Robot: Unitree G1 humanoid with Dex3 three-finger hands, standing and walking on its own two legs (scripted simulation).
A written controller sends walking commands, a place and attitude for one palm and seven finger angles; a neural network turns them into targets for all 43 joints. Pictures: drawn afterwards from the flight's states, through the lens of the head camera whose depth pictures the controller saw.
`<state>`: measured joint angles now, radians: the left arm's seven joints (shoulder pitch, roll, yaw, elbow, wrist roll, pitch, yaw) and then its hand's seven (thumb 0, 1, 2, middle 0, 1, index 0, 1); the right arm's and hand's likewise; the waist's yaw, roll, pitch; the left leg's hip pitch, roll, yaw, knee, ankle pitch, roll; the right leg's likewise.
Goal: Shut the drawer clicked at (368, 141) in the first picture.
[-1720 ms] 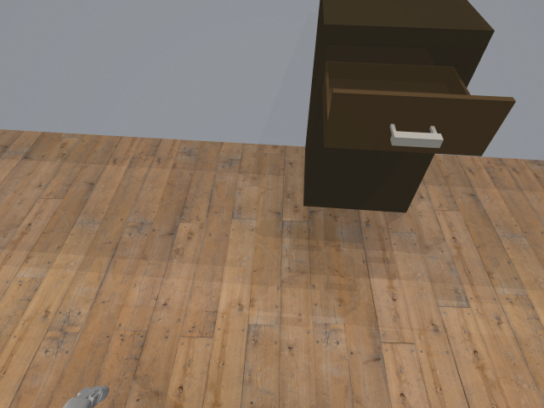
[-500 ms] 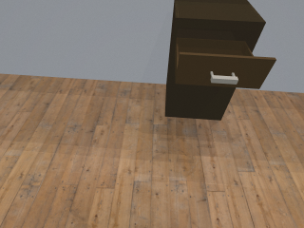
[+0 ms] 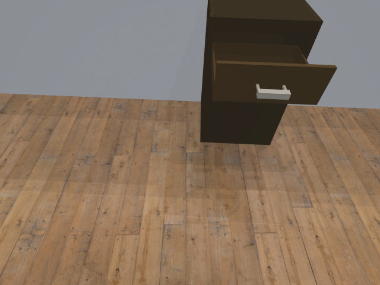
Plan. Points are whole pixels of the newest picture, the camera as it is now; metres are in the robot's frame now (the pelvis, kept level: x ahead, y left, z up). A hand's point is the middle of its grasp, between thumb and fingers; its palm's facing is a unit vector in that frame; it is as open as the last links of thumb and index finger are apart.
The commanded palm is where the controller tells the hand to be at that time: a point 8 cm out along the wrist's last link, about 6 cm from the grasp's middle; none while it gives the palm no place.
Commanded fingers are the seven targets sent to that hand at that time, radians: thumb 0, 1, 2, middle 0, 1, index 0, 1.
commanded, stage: walk to a spot facing it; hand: left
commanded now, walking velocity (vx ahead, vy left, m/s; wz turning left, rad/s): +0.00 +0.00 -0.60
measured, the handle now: (272, 90) +0.84 -0.27 -0.07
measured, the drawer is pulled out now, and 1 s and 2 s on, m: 0.30 0.30 0.30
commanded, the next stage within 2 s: none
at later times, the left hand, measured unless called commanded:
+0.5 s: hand out of the picture +0.05 +0.16 -0.16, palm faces -0.17 -0.96 -0.24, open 7.4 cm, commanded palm none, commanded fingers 0.00 0.90 0.90 -0.20 -0.30 -0.20 -0.30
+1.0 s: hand out of the picture +0.15 +0.14 -0.16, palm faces -0.55 -0.80 -0.23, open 7.4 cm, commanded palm none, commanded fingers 0.00 0.90 0.90 -0.20 -0.30 -0.20 -0.30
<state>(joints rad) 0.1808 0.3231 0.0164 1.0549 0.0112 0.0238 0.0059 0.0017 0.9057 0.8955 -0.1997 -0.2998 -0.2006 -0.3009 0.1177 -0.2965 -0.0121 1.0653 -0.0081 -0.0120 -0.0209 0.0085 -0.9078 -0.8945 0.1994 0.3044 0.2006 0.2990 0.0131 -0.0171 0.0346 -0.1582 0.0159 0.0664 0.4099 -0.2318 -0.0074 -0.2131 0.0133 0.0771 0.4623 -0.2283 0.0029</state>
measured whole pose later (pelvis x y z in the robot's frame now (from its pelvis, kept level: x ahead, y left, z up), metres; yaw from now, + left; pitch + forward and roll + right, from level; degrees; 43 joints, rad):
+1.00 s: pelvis -0.05 +0.01 -0.01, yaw -36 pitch +0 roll +0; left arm 0.18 0.26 0.09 0.90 0.02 0.08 -0.04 0.00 0.91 0.90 -0.19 -0.30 -0.19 -0.30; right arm 0.26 -0.21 -0.03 0.91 -0.03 -0.01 -0.02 0.01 -0.91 -0.89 0.20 0.30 0.20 0.30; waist -0.02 -0.01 0.06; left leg -0.19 0.11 0.18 0.51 -0.31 -0.03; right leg -0.39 -0.05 -0.04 0.80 -0.43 0.06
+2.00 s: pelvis +0.18 -0.21 -0.01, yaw -68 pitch +0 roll +0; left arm 0.07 0.20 0.08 0.94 0.03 0.03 -0.05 0.00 0.91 0.90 -0.19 -0.30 -0.19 -0.30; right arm 0.47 -0.17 -0.04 1.07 -0.03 -0.07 -0.03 0.00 -0.92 -0.89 0.20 0.30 0.20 0.30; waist -0.06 -0.03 0.09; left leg 0.07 0.07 0.37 0.35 -0.40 -0.02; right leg -0.61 -0.08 -0.12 0.77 -0.14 -0.01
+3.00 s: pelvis +0.29 -0.51 +0.00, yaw -70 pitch +1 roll +0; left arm 0.11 0.17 0.07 0.94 0.01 0.02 0.02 0.00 0.91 0.90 -0.20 -0.30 -0.20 -0.30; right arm 0.31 -0.18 -0.07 1.02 -0.03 0.02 -0.01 0.00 -0.92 -0.89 0.20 0.30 0.20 0.30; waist -0.06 0.01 0.05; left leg -0.30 -0.02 0.00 0.49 -0.21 0.03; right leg -0.37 -0.04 -0.03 0.73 -0.38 0.07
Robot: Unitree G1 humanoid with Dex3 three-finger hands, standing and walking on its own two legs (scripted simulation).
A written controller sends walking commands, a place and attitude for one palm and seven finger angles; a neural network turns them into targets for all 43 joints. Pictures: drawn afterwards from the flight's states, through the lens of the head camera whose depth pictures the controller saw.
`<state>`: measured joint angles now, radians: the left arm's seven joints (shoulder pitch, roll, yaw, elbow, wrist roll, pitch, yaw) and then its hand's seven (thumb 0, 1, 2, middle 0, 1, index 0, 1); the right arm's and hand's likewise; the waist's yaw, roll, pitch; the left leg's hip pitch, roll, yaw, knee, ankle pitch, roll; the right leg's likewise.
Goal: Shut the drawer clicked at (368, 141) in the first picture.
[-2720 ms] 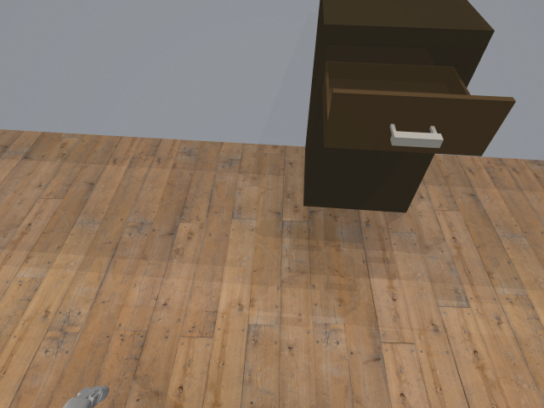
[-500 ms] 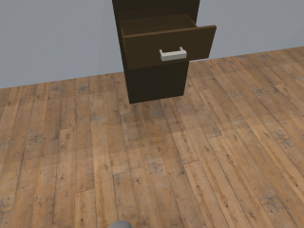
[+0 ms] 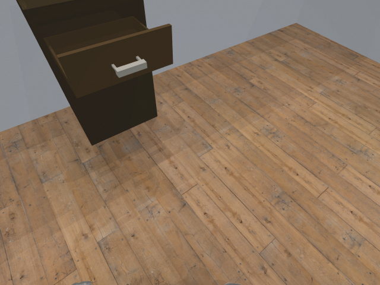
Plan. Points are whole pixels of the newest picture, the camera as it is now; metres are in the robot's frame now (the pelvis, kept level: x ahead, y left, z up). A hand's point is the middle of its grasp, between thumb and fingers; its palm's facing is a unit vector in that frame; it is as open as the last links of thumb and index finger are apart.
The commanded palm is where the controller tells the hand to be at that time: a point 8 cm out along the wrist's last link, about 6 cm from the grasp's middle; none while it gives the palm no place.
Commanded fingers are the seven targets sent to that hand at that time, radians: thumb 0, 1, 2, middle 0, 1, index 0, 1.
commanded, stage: walk to a spot facing it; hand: left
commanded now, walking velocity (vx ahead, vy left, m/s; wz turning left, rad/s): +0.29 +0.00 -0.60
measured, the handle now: (128, 65) +0.89 +0.28 -0.06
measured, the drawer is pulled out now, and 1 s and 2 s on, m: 0.30 0.30 0.30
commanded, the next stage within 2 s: turn to face it in 1.42 s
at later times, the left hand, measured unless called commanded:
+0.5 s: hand out of the picture +0.14 +0.18 -0.17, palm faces -0.14 -0.97 -0.19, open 7.4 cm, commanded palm none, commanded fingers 0.00 0.90 0.90 -0.20 -0.30 -0.20 -0.30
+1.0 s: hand (186, 154) +0.53 +0.03 -0.16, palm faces -0.56 -0.81 -0.15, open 7.4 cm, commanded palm none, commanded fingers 0.00 0.90 0.90 -0.20 -0.30 -0.20 -0.30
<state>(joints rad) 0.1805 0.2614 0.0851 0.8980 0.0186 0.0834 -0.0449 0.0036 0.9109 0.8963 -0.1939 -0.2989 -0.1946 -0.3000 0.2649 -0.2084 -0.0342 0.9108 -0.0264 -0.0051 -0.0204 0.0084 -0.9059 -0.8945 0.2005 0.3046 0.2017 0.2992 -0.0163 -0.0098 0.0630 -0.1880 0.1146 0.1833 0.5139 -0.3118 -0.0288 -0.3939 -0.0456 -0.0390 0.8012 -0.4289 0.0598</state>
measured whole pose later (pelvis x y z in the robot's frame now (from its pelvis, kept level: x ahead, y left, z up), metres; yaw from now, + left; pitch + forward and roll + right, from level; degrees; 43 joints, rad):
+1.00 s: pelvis +0.32 -0.05 +0.00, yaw -32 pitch +0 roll +0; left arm 0.07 0.20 0.08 0.94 0.03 0.03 -0.05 0.00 0.91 0.90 -0.19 -0.30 -0.19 -0.30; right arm 0.47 -0.17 -0.04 1.07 -0.03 -0.07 -0.03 0.00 -0.92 -0.89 0.20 0.30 0.20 0.30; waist -0.06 -0.03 0.09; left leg 0.07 0.07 0.37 0.35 -0.40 -0.02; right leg -0.61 -0.08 -0.12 0.77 -0.14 -0.01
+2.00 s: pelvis +0.58 -0.23 +0.00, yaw -35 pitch +1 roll +0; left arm 0.11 0.17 0.07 0.94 0.01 0.02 0.02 0.00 0.91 0.90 -0.20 -0.30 -0.20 -0.30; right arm 0.31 -0.18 -0.07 1.02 -0.03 0.02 -0.01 0.00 -0.92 -0.89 0.20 0.30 0.20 0.30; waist -0.06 0.01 0.05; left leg -0.30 -0.02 0.00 0.49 -0.21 0.03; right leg -0.37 -0.04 -0.03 0.73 -0.38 0.07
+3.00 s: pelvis +0.58 -0.23 -0.01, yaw +2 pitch +1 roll +0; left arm 0.12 0.21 0.06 0.83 0.00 0.03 0.02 0.00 0.91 0.90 -0.20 -0.30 -0.20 -0.30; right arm 0.23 -0.21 -0.07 0.91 -0.02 0.04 0.01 0.01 -0.91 -0.89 0.20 0.30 0.20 0.30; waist -0.05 0.02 0.06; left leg -0.34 -0.09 -0.12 0.56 -0.24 0.02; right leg -0.29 -0.03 -0.01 0.58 -0.32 0.07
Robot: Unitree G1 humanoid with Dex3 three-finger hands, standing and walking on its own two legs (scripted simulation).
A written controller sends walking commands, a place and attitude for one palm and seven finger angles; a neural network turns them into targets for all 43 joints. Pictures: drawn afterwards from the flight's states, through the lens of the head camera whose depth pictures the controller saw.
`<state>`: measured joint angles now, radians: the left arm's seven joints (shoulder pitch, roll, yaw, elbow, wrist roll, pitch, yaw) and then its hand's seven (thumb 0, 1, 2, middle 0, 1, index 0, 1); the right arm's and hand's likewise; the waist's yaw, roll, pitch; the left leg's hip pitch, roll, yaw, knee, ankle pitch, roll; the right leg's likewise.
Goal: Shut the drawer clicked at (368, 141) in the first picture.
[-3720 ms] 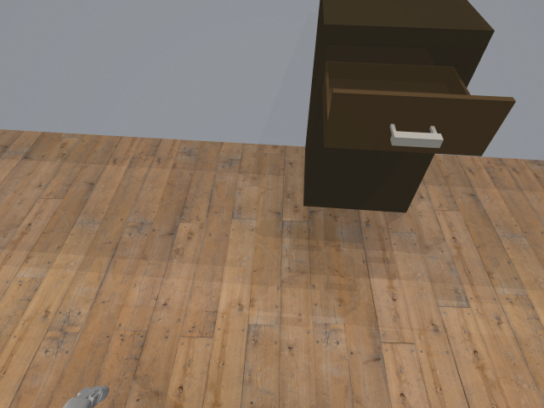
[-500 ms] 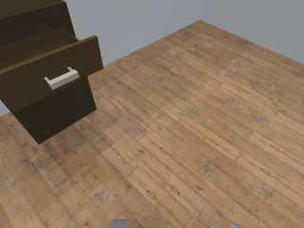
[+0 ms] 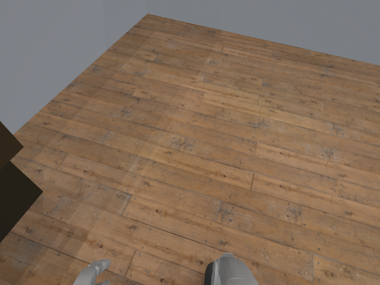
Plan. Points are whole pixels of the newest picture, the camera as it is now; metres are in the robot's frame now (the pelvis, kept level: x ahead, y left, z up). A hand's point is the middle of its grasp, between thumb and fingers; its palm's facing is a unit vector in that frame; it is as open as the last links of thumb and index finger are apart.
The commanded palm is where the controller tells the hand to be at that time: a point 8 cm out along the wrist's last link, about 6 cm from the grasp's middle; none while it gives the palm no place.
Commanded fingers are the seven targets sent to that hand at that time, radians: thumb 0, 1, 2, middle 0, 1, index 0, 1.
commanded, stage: walk to a spot facing it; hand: left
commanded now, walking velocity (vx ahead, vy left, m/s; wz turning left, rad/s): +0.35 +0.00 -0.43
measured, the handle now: out of the picture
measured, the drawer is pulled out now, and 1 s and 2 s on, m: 0.30 0.30 0.30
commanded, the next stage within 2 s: turn to face it in 0.42 s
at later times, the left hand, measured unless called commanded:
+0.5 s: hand (122, 239) +0.25 +0.17 -0.16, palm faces -0.06 -0.98 -0.21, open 7.3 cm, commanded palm none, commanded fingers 0.00 0.90 0.90 -0.20 -0.30 -0.20 -0.30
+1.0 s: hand (137, 170) +0.45 +0.16 -0.15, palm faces -0.03 -0.98 -0.21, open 7.3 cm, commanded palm none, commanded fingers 0.00 0.90 0.90 -0.20 -0.30 -0.20 -0.30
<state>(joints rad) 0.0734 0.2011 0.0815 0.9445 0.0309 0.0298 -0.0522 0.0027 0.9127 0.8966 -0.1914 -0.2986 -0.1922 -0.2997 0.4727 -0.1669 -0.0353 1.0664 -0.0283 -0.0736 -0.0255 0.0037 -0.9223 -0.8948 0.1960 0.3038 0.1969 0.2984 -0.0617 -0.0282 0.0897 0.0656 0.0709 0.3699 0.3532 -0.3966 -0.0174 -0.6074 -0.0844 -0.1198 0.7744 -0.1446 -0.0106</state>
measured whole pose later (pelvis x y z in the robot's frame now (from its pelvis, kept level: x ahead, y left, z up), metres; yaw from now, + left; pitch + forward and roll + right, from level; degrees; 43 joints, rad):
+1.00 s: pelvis +0.31 -0.02 +0.00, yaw -3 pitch +1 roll +0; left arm 0.11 0.17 0.07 0.94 0.01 0.02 0.02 0.00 0.91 0.90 -0.20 -0.30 -0.20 -0.30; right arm 0.31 -0.18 -0.07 1.02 -0.03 0.02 -0.01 0.00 -0.92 -0.89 0.20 0.30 0.20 0.30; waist -0.06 0.01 0.05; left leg -0.30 -0.02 0.00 0.49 -0.21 0.03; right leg -0.37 -0.04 -0.03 0.73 -0.38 0.07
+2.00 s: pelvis +0.32 -0.01 +0.00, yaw +34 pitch +1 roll +0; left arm 0.12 0.21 0.06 0.83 0.00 0.03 0.02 0.00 0.91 0.90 -0.20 -0.30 -0.20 -0.30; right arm 0.23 -0.21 -0.07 0.91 -0.02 0.04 0.01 0.01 -0.91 -0.89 0.20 0.30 0.20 0.30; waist -0.05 0.02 0.06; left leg -0.34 -0.09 -0.12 0.56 -0.24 0.02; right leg -0.29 -0.03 -0.01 0.58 -0.32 0.07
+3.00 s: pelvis +0.28 +0.00 +0.00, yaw +63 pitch +0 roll +0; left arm 0.18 0.16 0.03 0.91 0.01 0.01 0.03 0.00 0.91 0.90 -0.20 -0.30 -0.20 -0.30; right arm 0.24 -0.20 -0.06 0.97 -0.01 0.05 0.00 0.01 -0.91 -0.89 0.20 0.30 0.20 0.30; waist -0.03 0.05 0.05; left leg -0.34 -0.07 -0.06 0.69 -0.40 0.01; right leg -0.24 -0.02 -0.07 0.55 -0.30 -0.01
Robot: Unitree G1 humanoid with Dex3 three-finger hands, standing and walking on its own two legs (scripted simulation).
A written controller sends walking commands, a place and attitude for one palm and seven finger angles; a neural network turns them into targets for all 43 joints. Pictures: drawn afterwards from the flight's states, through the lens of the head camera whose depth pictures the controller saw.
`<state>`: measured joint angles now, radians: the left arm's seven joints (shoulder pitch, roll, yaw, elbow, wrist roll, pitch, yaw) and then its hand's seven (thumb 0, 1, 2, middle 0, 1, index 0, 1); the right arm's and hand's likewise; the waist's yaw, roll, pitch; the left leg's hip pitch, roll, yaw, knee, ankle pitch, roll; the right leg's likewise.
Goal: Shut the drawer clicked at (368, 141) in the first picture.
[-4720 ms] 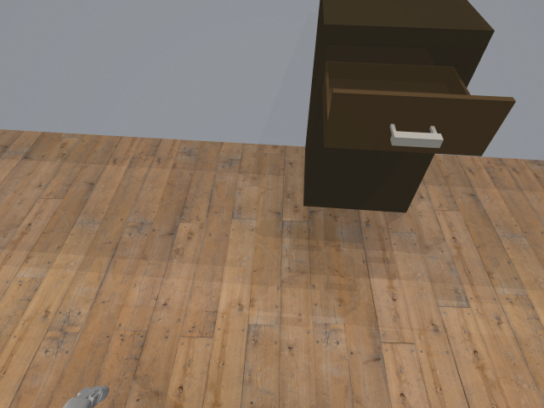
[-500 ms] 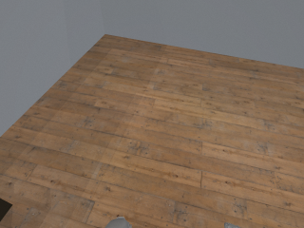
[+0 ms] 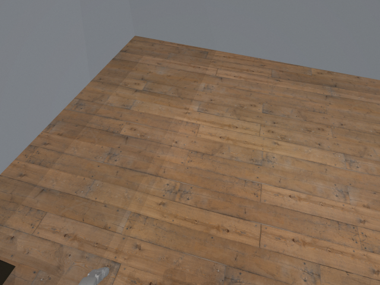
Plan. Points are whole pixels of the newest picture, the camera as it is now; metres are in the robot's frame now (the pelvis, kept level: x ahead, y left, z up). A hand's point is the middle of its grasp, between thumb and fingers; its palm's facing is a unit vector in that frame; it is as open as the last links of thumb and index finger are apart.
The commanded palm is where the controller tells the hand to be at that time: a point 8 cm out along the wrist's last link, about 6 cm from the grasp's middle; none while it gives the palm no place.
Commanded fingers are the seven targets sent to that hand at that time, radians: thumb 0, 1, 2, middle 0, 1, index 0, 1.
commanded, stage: turn to face it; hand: left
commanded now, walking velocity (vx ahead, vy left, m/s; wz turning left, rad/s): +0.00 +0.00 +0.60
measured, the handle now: out of the picture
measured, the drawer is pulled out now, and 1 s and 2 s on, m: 0.30 0.30 0.30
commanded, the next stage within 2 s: take the last steps up to it in 1.92 s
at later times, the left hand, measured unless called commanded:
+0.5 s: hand out of the picture -0.06 +0.21 -0.18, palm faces +0.38 -0.89 -0.25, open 7.4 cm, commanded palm none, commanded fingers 0.00 0.90 0.90 -0.20 -0.30 -0.20 -0.30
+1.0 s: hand out of the picture +0.00 +0.24 -0.15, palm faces +0.58 -0.77 -0.26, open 7.4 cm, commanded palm none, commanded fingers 0.00 0.90 0.90 -0.20 -0.30 -0.20 -0.30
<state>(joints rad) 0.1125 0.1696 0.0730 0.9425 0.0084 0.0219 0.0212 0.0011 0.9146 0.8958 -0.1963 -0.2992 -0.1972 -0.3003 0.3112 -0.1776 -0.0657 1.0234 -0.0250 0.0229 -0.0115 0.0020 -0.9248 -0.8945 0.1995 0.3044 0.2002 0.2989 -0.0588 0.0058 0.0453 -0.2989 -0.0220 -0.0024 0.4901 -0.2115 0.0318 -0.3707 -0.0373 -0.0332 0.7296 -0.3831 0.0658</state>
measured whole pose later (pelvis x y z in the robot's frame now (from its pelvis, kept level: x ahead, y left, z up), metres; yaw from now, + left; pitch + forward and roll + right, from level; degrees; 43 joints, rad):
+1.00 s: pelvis +0.00 +0.00 -0.01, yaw +37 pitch +1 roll +0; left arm 0.12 0.21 0.06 0.83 0.00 0.03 0.02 0.00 0.91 0.90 -0.20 -0.30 -0.20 -0.30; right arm 0.23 -0.21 -0.07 0.91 -0.02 0.04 0.01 0.01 -0.91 -0.89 0.20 0.30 0.20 0.30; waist -0.05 0.02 0.06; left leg -0.34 -0.09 -0.12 0.56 -0.24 0.02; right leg -0.29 -0.03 -0.01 0.58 -0.32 0.07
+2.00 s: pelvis -0.03 +0.01 +0.00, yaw +65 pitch +0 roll +0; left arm 0.18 0.16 0.03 0.91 0.01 0.01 0.03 0.00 0.91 0.90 -0.20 -0.30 -0.20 -0.30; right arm 0.24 -0.20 -0.06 0.97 -0.01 0.05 0.00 0.01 -0.91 -0.89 0.20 0.30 0.20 0.30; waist -0.03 0.05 0.05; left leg -0.34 -0.07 -0.06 0.69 -0.40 0.01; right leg -0.24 -0.02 -0.07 0.55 -0.30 -0.01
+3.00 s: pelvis +0.02 +0.21 -0.02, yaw +68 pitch -1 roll +0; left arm 0.06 0.16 0.05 0.99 0.02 -0.06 -0.01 0.00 0.91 0.90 -0.20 -0.30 -0.20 -0.30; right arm 0.52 -0.07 -0.03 1.20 0.00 -0.03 -0.03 0.01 -0.91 -0.89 0.20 0.30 0.20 0.30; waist -0.07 0.00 0.10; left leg -0.07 0.07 0.09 0.84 -0.52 0.00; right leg -0.42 -0.03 -0.14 0.63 -0.16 -0.07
